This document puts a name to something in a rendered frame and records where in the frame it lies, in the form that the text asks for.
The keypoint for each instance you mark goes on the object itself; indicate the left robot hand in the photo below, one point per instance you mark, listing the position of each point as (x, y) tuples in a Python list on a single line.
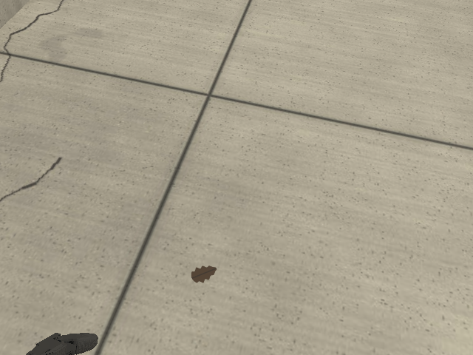
[(69, 344)]

